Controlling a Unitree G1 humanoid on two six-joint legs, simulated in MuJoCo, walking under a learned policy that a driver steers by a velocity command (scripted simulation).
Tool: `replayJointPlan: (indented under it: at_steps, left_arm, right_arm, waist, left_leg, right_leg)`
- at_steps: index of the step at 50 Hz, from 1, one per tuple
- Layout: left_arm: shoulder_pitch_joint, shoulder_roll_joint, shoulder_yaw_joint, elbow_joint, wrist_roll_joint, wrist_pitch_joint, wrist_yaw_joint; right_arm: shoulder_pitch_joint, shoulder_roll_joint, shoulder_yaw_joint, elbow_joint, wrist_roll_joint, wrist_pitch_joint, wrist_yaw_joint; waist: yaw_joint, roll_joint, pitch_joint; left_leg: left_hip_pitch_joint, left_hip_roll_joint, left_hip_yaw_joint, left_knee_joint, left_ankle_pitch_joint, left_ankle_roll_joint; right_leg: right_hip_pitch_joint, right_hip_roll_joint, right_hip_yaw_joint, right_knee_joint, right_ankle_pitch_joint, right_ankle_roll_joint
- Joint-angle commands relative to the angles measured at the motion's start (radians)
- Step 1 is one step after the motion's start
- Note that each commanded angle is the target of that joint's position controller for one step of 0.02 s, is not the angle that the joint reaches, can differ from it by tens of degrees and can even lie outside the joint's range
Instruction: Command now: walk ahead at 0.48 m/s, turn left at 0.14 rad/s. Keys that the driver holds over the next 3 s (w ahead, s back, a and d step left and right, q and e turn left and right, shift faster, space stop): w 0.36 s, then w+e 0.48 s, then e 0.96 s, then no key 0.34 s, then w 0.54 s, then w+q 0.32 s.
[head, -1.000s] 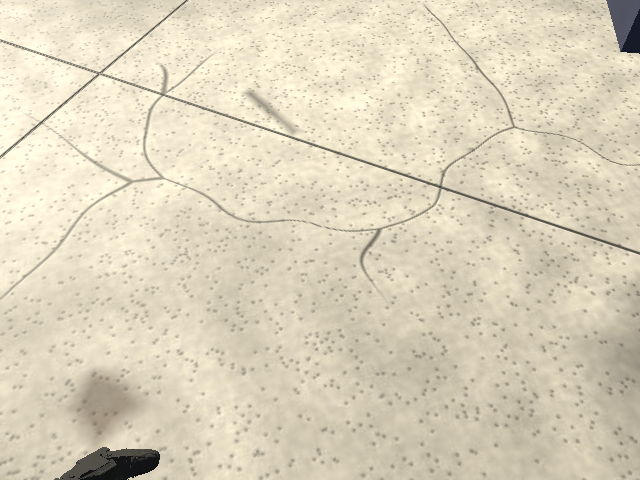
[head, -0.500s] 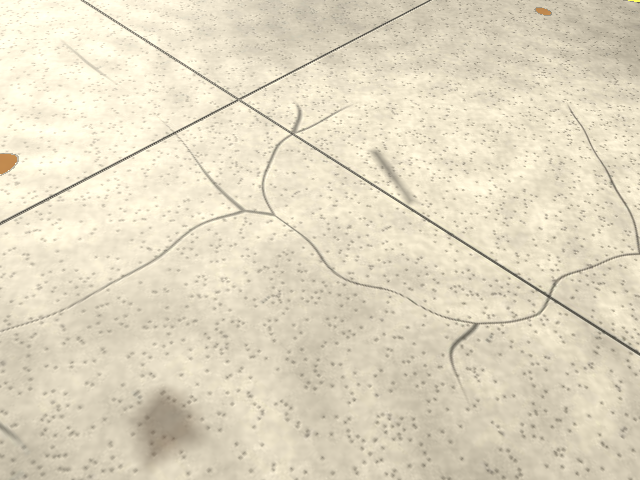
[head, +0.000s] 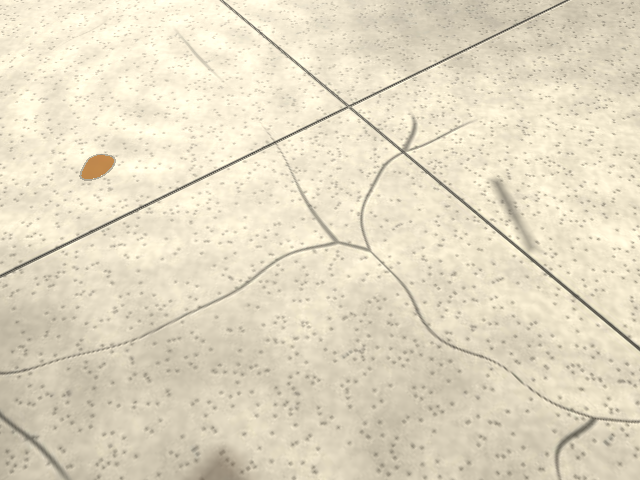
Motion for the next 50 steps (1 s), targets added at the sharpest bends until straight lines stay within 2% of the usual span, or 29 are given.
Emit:
replayJointPlan:
  at_steps: [1,2,5,7,10,12,15,17,18,19,20,21,22,23,24,25,27,29,32,36,41,43,44,45,46,47,48,49,50]
  left_arm:
    - [0.097,0.091,0.018,-0.006,0.013,0.003,0.009]
    - [0.091,0.083,0.014,-0.001,0.021,0.002,0.011]
    - [0.117,0.109,0.017,0.023,0.006,-0.004,0.018]
    - [0.136,0.137,0.022,0.032,0.001,-0.001,0.027]
    - [0.180,0.156,0.022,0.045,-0.008,0.007,0.034]
    - [0.241,0.170,0.023,0.066,-0.015,0.012,0.035]
    - [0.288,0.180,0.025,0.092,-0.020,0.031,0.039]
    - [0.288,0.197,0.029,0.097,-0.017,0.045,0.043]
    - [0.273,0.206,0.031,0.095,-0.016,0.052,0.045]
    - [0.270,0.189,0.023,0.092,-0.012,0.058,0.045]
    - [0.271,0.148,0.004,0.066,0.008,0.057,0.045]
    - [0.416,0.003,-0.040,0.059,0.005,0.039,0.035]
    - [0.360,0.112,-0.015,0.079,-0.020,0.022,0.031]
    - [0.258,0.174,0.005,0.042,-0.046,0.013,0.029]
    - [0.202,0.165,0.005,0.030,-0.045,0.011,0.034]
    - [0.180,0.152,0.009,0.030,-0.030,0.018,0.038]
    - [0.227,0.110,0.011,0.045,-0.027,0.050,0.041]
    - [0.222,0.075,0.008,0.038,-0.025,0.074,0.042]
    - [0.154,0.072,0.012,0.006,-0.017,0.084,0.039]
    - [0.031,0.051,0.001,-0.035,-0.007,0.071,0.012]
    - [-0.103,0.055,-0.005,-0.113,-0.008,0.072,-0.014]
    - [-0.088,0.077,0.006,-0.133,-0.007,0.073,-0.024]
    - [-0.032,0.100,0.019,-0.129,-0.004,0.074,-0.025]
    - [0.088,0.137,0.041,-0.103,-0.006,0.073,-0.023]
    - [0.234,0.198,0.074,-0.069,-0.004,0.071,-0.009]
    - [0.295,0.301,0.096,-0.057,-0.001,0.082,0.018]
    - [0.233,0.352,0.096,-0.111,0.016,0.078,0.015]
    - [0.242,0.277,0.077,-0.131,0.011,0.078,0.008]
    - [0.192,0.232,0.066,-0.133,0.002,0.071,0.008]
  right_arm:
    - [-0.083,-0.133,-0.035,-0.100,-0.012,-0.036,0.002]
    - [-0.069,-0.110,-0.034,-0.100,-0.013,-0.031,0.005]
    - [-0.103,-0.063,-0.021,-0.121,-0.020,-0.020,0.009]
    - [-0.183,-0.058,-0.013,-0.150,-0.029,-0.023,0.012]
    - [-0.308,-0.035,0.002,-0.180,-0.025,-0.033,0.027]
    - [-0.378,-0.039,0.006,-0.201,-0.016,-0.036,0.038]
    - [-0.435,-0.065,0.002,-0.232,-0.012,-0.038,0.053]
    - [-0.409,-0.093,-0.008,-0.233,-0.014,-0.038,0.059]
    - [-0.340,-0.118,-0.020,-0.217,-0.016,-0.038,0.059]
    - [-0.196,-0.159,-0.044,-0.175,-0.018,-0.037,0.052]
    - [-0.013,-0.226,-0.065,-0.142,-0.032,-0.035,0.040]
    - [0.041,-0.305,-0.080,-0.120,-0.037,-0.030,0.043]
    - [0.054,-0.195,-0.054,-0.125,-0.031,-0.028,0.042]
    - [-0.025,-0.162,-0.039,-0.131,-0.032,-0.031,0.037]
    - [-0.097,-0.141,-0.032,-0.138,-0.036,-0.034,0.034]
    - [-0.149,-0.111,-0.025,-0.135,-0.040,-0.039,0.037]
    - [-0.198,-0.082,-0.020,-0.127,-0.047,-0.056,0.041]
    - [-0.209,-0.091,-0.025,-0.109,-0.044,-0.068,0.040]
    - [-0.195,-0.116,-0.035,-0.085,-0.052,-0.071,0.027]
    - [-0.171,-0.145,-0.042,-0.065,-0.044,-0.060,0.011]
    - [-0.088,-0.179,-0.056,-0.021,-0.020,-0.026,0.005]
    - [-0.112,-0.200,-0.062,-0.025,-0.014,-0.008,0.000]
    - [-0.128,-0.214,-0.066,-0.034,-0.011,0.004,-0.007]
    - [-0.144,-0.219,-0.066,-0.043,-0.010,0.017,-0.013]
    - [-0.150,-0.212,-0.061,-0.052,-0.006,0.018,-0.016]
    - [-0.108,-0.126,-0.033,-0.082,-0.054,0.004,-0.012]
    - [-0.012,-0.067,-0.005,-0.114,-0.053,-0.022,0.003]
    - [-0.113,-0.162,-0.025,-0.107,-0.019,-0.042,0.013]
    - [-0.186,-0.161,-0.024,-0.136,0.002,-0.049,0.012]
  waist:
    - [0.067,-0.083,-0.032]
    - [0.044,-0.110,-0.035]
    - [0.030,-0.110,-0.002]
    - [0.044,-0.089,0.019]
    - [0.084,-0.081,0.034]
    - [0.112,-0.076,0.040]
    - [0.110,-0.077,0.048]
    - [0.077,-0.090,0.019]
    - [0.031,-0.103,-0.028]
    - [-0.042,-0.090,-0.114]
    - [-0.111,-0.017,-0.260]
    - [-0.045,0.256,-0.419]
    - [-0.088,0.179,-0.425]
    - [-0.082,0.134,-0.250]
    - [-0.051,0.070,-0.164]
    - [-0.022,0.048,-0.097]
    - [0.032,0.067,-0.063]
    - [0.053,0.050,-0.026]
    - [0.050,0.031,0.009]
    - [0.011,0.013,0.039]
    - [-0.030,0.004,0.076]
    - [0.005,0.031,0.059]
    - [0.039,0.056,0.014]
    - [0.103,0.061,-0.054]
    - [0.179,0.031,-0.135]
    - [0.143,-0.188,-0.231]
    - [0.061,-0.304,-0.436]
    - [0.140,-0.105,-0.461]
    - [0.127,-0.085,-0.324]
  left_leg:
    - [-0.401,0.122,0.009,0.087,0.135,0.012]
    - [-0.356,0.138,0.014,0.058,0.157,0.011]
    - [-0.374,0.161,0.047,-0.055,0.194,-0.015]
    - [-0.400,0.162,0.068,-0.193,0.301,-0.032]
    - [-0.318,0.119,0.116,-0.431,0.495,-0.032]
    - [-0.290,0.095,0.130,-0.509,0.555,-0.031]
    - [-0.319,0.082,0.111,-0.579,0.510,-0.003]
    - [-0.265,0.060,0.122,-0.599,0.430,0.023]
    - [-0.160,0.032,0.147,-0.611,0.405,0.043]
    - [0.054,0.014,0.162,-0.628,0.416,0.073]
    - [0.370,0.168,0.004,-0.581,0.447,0.131]
    - [0.712,0.429,-0.469,-0.673,0.256,0.290]
    - [0.686,0.427,-0.574,-0.764,0.142,0.275]
    - [0.550,0.396,-0.410,-0.789,0.173,0.225]
    - [0.408,0.356,-0.287,-0.818,0.257,0.199]
    - [0.290,0.320,-0.194,-0.856,0.322,0.183]
    - [0.163,0.284,-0.081,-0.929,0.361,0.167]
    - [0.110,0.284,0.002,-0.977,0.412,0.174]
    - [0.128,0.275,0.110,-1.003,0.470,0.167]
    - [0.146,0.244,0.250,-1.016,0.495,0.133]
    - [0.333,0.300,0.303,-0.944,0.588,0.118]
    - [0.377,0.307,0.330,-0.835,0.888,0.095]
    - [0.383,0.298,0.340,-0.728,1.108,0.079]
    - [0.360,0.273,0.351,-0.559,1.219,0.054]
    - [0.250,0.222,0.368,-0.333,1.114,0.001]
    - [-0.046,0.134,0.358,0.000,0.380,-0.067]
    - [-0.345,-0.063,0.172,0.333,-0.249,-0.118]
    - [-0.389,-0.001,0.019,0.361,-0.211,-0.095]
    - [-0.432,0.036,0.035,0.303,-0.128,-0.074]
  right_leg:
    - [0.326,-0.288,0.382,-0.287,-0.018,-0.176]
    - [0.279,-0.270,0.341,-0.309,0.027,-0.177]
    - [0.219,-0.268,0.258,-0.366,0.143,-0.204]
    - [0.215,-0.254,0.202,-0.383,0.211,-0.200]
    - [0.190,-0.201,0.109,-0.388,0.245,-0.161]
    - [0.228,-0.218,0.109,-0.384,0.228,-0.157]
    - [0.362,-0.275,0.122,-0.331,0.281,-0.139]
    - [0.431,-0.295,0.120,-0.254,0.424,-0.119]
    - [0.439,-0.284,0.102,-0.163,0.579,-0.104]
    - [0.383,-0.238,0.078,0.014,0.660,-0.078]
    - [0.182,-0.182,0.053,0.303,0.435,-0.046]
    - [-0.205,-0.004,0.034,0.675,-0.263,0.013]
    - [-0.304,-0.028,0.171,0.795,-0.408,0.005]
    - [-0.370,-0.073,0.162,0.819,-0.339,-0.006]
    - [-0.348,-0.124,0.137,0.780,-0.250,-0.004]
    - [-0.316,-0.152,0.132,0.722,-0.196,0.002]
    - [-0.213,-0.184,0.140,0.670,-0.132,0.010]
    - [-0.221,-0.191,0.142,0.632,-0.095,0.022]
    - [-0.300,-0.189,0.158,0.510,0.050,0.036]
    - [-0.264,-0.168,0.078,0.273,0.243,0.034]
    - [-0.322,-0.144,0.016,0.146,0.160,-0.006]
    - [-0.267,-0.099,-0.033,0.126,0.061,-0.036]
    - [-0.182,-0.052,-0.073,0.133,0.012,-0.052]
    - [-0.037,-0.005,-0.093,0.104,0.024,-0.074]
    - [0.199,0.020,-0.062,0.012,0.175,-0.109]
    - [0.499,-0.186,0.229,0.056,0.558,-0.180]
    - [0.759,-0.433,0.756,-0.030,0.617,-0.430]
    - [0.734,-0.399,0.665,-0.073,0.641,-0.384]
    - [0.614,-0.356,0.510,-0.075,0.635,-0.342]
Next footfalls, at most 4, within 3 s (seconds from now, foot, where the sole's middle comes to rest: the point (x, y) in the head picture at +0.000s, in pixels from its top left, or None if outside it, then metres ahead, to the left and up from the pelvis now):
0.40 left None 0.42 0.14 -0.77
0.92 right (384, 379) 0.68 -0.14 -0.77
1.42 left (315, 313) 0.85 0.01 -0.77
1.84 right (401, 391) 0.64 -0.17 -0.77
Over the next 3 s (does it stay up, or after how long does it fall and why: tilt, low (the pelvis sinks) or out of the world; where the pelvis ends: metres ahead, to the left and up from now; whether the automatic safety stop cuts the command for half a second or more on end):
stays up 0.82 -0.36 0.01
